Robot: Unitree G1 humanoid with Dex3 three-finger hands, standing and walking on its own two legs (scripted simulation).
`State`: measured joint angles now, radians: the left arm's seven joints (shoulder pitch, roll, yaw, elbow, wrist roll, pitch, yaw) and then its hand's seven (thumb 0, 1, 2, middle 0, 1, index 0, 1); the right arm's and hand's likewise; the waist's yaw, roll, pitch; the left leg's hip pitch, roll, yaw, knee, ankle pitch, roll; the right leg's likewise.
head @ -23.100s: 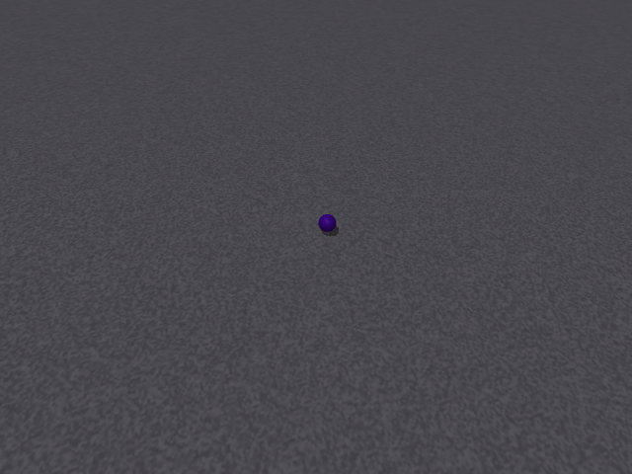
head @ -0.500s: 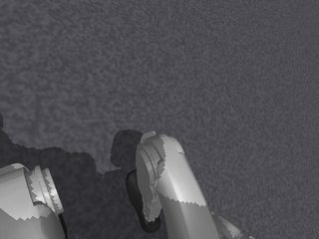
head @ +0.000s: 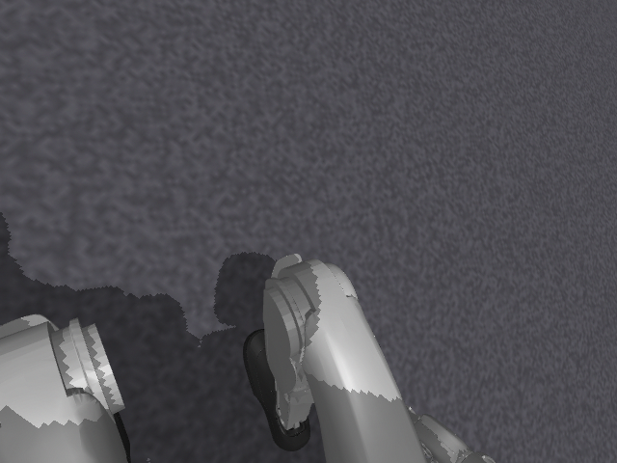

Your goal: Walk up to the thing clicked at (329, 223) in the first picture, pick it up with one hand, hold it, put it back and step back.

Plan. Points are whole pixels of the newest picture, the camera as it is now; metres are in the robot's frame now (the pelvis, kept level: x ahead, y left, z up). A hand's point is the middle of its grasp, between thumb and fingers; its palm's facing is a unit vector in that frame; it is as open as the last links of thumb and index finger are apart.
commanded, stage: close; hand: left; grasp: from above
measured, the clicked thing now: out of the picture +0.42 +0.33 -0.26
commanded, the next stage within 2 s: settle in 0.24 s
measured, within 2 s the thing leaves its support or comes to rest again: leaves its support in 0.60 s
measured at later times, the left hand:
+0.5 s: hand out of the picture +0.40 +0.33 -0.25, palm faces -0.44 -0.18 -0.88, open 9.8 cm
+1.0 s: hand out of the picture +0.40 +0.34 -0.16, palm faces -0.43 -0.14 -0.89, open 9.8 cm
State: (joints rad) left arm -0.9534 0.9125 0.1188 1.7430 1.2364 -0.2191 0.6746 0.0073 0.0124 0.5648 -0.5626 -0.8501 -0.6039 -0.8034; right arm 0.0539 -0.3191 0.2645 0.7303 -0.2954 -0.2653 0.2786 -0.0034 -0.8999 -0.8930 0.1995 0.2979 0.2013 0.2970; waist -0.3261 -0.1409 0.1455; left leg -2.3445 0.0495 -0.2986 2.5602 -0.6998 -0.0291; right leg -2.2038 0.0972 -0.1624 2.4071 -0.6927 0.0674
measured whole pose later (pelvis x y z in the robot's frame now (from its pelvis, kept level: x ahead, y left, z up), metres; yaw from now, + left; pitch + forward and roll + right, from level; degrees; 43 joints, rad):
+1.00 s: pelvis +0.00 -0.01 +0.02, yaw +4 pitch +31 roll -10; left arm -0.87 0.70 0.05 1.41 1.16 -0.12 0.41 -0.01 -0.02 0.63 -0.65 -0.79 -0.64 -0.76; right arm 0.11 -0.30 0.09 0.75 -0.15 -0.15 0.27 0.00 -0.92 -0.90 0.20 0.30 0.20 0.30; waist -0.21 -0.02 -0.03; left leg -2.35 0.05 -0.21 2.46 -0.67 -0.03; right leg -2.23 0.06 -0.10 2.37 -0.70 0.05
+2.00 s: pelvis -0.01 -0.01 +0.15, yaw +10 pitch +32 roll -6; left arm -0.59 0.57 -0.05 0.85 1.04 -0.06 0.11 -0.01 -0.03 0.65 -0.65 -0.78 -0.64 -0.76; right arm 0.16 -0.26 -0.02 0.67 -0.01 0.02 0.06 0.00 -0.92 -0.90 0.20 0.30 0.20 0.30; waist -0.09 0.04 -0.18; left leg -1.99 0.04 -0.11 2.03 -0.61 -0.01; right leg -1.90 0.02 -0.04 1.99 -0.65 0.04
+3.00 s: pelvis +0.06 +0.01 +0.43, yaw +14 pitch +11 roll -1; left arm -0.32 0.39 -0.17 0.81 0.99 0.04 0.13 -0.01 -0.03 0.65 -0.65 -0.77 -0.64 -0.75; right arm 0.26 -0.24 -0.04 0.73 0.04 -0.02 -0.05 0.00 -0.91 -0.90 0.20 0.30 0.20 0.30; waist -0.05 0.04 -0.09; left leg -0.72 0.05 0.01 0.91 -0.38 -0.01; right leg -0.68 0.00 0.01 0.88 -0.40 0.03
